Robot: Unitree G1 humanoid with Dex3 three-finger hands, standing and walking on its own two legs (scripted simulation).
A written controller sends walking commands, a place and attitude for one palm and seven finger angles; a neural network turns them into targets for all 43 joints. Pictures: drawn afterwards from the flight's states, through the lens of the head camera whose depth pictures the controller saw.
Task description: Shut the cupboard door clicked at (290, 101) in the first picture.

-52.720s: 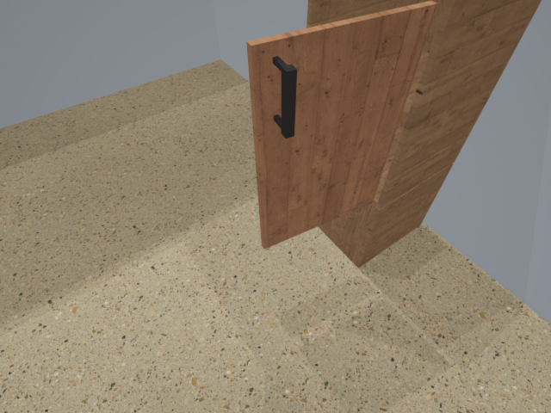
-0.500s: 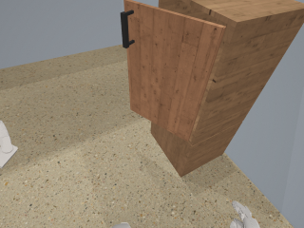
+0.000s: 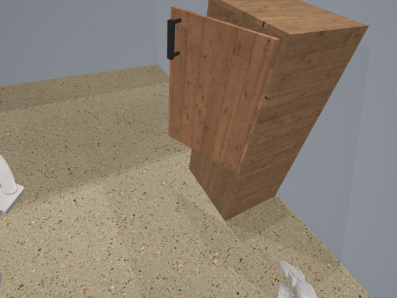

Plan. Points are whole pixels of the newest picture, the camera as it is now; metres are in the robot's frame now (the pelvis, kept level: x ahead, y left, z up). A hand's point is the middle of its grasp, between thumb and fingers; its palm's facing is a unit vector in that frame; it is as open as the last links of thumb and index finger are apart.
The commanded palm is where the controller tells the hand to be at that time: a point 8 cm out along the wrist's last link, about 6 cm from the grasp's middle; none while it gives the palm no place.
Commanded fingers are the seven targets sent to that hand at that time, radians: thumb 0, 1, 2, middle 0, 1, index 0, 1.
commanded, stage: stop stepping back and stand still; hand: left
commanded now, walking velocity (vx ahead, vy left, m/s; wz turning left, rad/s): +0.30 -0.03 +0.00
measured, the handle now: (174, 39) +0.91 +0.14 +0.16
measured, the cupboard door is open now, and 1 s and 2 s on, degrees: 26 26 26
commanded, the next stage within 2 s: let the arm hang, fingers relaxed in 0.50 s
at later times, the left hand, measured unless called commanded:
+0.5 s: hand (65, 207) +0.21 +0.22 +0.15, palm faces +0.41 -0.84 -0.36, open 7.4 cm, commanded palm +0.14 +0.27 +0.18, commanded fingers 0.00 0.90 0.90 -0.20 -0.30 -0.20 -0.30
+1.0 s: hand out of the picture +0.02 +0.16 -0.18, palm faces +0.01 -0.98 -0.18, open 6.9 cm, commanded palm none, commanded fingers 0.00 0.90 0.90 -0.20 -0.30 -0.20 -0.30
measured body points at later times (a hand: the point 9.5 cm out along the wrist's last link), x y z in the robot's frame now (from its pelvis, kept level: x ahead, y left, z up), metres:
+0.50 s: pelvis -0.02 -0.02 -0.02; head -0.04 -0.01 +0.43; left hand +0.18 +0.27 +0.17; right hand +0.09 -0.30 -0.11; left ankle +0.06 +0.07 -0.74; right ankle -0.13 -0.10 -0.73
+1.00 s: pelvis -0.01 -0.03 -0.01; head +0.01 +0.00 +0.44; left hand +0.02 +0.21 -0.17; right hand +0.01 -0.28 -0.14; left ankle +0.05 +0.08 -0.74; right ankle -0.08 -0.11 -0.74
